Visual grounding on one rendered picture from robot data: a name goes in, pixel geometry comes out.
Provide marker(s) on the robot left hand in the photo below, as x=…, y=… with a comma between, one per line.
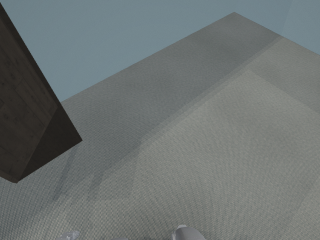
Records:
x=72, y=235

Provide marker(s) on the right robot thigh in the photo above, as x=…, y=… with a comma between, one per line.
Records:
x=186, y=233

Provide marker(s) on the right robot shin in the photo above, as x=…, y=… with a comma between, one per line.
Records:
x=181, y=226

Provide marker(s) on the cupboard door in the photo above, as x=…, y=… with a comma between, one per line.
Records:
x=26, y=107

